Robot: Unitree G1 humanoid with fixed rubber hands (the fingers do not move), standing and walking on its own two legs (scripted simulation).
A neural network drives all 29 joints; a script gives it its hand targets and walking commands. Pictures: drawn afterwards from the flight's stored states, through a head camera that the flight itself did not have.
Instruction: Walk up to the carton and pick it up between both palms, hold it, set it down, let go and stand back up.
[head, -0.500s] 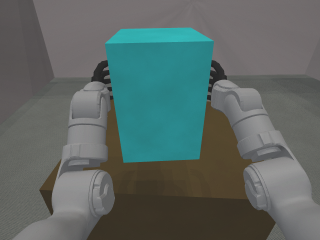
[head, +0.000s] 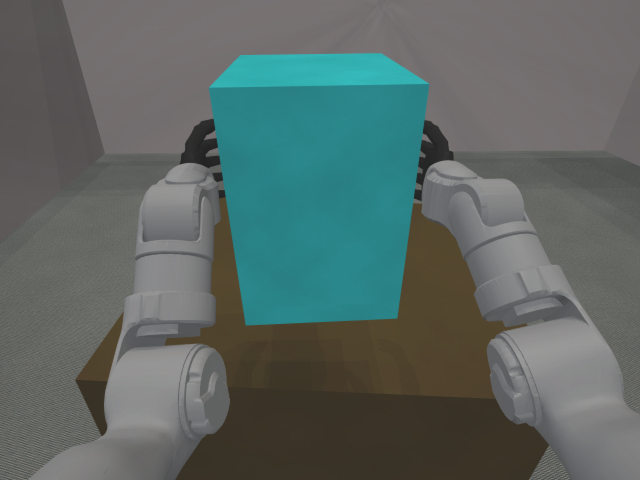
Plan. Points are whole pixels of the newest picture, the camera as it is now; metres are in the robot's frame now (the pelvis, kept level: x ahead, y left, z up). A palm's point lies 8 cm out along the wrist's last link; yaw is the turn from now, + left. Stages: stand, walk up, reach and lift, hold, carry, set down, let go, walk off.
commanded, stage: hold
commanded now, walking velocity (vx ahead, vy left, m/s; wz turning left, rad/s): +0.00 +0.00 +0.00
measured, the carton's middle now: (316, 183) +0.40 +0.00 +0.28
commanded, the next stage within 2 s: none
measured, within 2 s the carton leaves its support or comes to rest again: neither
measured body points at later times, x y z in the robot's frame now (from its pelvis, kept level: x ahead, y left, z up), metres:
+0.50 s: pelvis +0.00 +0.00 +0.00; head -0.09 +0.02 +0.44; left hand +0.39 +0.14 +0.30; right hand +0.38 -0.15 +0.30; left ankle +0.01 +0.11 -0.75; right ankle +0.01 -0.11 -0.75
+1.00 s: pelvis +0.00 +0.00 +0.00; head -0.10 +0.02 +0.44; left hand +0.39 +0.13 +0.30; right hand +0.37 -0.15 +0.31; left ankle +0.01 +0.11 -0.75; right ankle +0.01 -0.11 -0.75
